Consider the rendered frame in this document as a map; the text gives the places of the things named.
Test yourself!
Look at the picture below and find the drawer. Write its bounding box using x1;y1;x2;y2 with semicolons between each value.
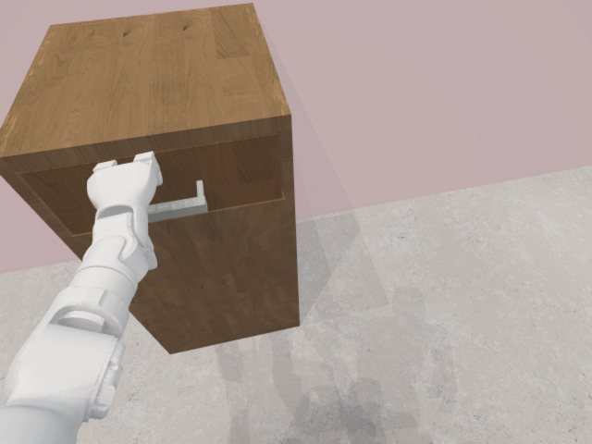
19;132;282;235

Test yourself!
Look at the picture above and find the robot left hand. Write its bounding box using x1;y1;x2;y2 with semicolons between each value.
87;151;163;270

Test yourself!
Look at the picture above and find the robot left upper arm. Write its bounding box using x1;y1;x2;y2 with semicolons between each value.
0;323;126;444

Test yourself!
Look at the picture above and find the robot left forearm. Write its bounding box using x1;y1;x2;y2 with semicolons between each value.
4;200;149;404

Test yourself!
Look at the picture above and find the cabinet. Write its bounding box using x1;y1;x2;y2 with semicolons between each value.
0;3;300;354

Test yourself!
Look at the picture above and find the handle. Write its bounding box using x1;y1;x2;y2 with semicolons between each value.
146;180;208;222

